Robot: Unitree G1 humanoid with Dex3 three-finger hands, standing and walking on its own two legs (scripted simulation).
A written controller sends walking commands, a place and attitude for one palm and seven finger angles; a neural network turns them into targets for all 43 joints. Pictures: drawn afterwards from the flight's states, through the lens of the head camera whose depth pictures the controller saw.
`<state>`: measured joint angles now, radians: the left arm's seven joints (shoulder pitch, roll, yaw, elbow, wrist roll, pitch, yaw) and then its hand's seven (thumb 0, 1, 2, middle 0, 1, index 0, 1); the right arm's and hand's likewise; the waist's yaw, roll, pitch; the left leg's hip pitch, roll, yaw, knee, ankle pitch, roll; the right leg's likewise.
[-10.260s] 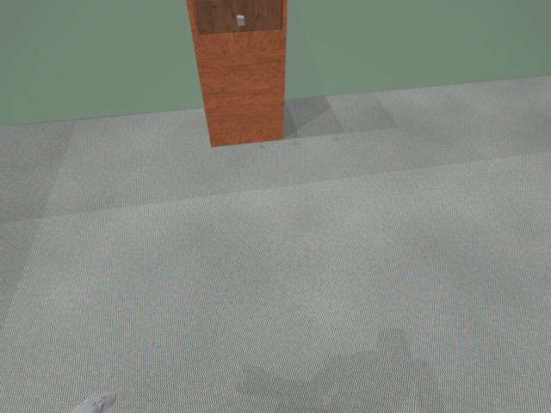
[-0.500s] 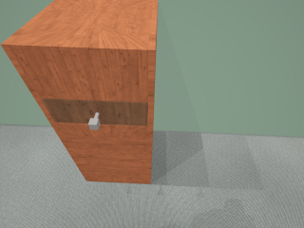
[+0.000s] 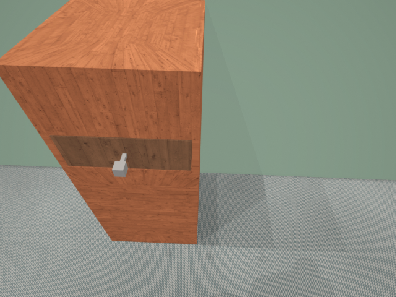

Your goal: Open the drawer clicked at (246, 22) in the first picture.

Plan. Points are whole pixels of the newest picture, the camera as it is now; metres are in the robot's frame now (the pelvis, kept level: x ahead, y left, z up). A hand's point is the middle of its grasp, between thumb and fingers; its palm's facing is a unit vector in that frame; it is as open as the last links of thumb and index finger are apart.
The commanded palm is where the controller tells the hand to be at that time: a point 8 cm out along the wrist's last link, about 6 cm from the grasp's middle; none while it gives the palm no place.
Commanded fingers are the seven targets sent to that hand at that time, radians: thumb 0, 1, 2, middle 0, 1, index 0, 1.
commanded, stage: look again from close up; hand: left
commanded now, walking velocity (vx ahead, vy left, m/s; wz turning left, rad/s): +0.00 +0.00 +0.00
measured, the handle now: (121, 164) +0.46 +0.25 -0.07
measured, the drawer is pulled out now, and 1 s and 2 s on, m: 0.00 0.00 0.00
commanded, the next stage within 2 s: shuffle to correct the standing spot in 0.58 s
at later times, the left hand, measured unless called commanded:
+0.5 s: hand out of the picture -0.02 +0.16 -0.18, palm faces +0.05 -0.98 -0.18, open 7.3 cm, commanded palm none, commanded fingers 0.00 0.90 0.90 -0.20 -0.30 -0.20 -0.30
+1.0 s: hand out of the picture -0.04 +0.19 -0.18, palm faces +0.04 -0.97 -0.24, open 7.3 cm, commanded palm none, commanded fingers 0.00 0.90 0.90 -0.20 -0.30 -0.20 -0.30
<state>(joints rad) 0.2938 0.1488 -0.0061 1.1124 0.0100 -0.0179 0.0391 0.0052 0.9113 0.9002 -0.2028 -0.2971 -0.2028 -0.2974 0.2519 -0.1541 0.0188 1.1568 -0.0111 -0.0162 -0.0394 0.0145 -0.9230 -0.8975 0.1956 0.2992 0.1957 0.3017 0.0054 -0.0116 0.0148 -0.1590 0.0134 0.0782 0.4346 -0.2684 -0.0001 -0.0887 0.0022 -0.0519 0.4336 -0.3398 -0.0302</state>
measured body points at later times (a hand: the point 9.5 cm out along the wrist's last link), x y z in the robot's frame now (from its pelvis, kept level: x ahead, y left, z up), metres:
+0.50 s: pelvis +0.00 +0.00 +0.00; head +0.01 +0.00 +0.45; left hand -0.03 +0.21 -0.16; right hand -0.01 -0.22 -0.16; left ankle -0.02 +0.12 -0.74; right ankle -0.07 -0.09 -0.74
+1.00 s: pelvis -0.04 +0.01 -0.01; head -0.01 +0.00 +0.44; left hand -0.04 +0.24 -0.16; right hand +0.01 -0.23 -0.17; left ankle -0.04 +0.12 -0.72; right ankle -0.07 -0.09 -0.74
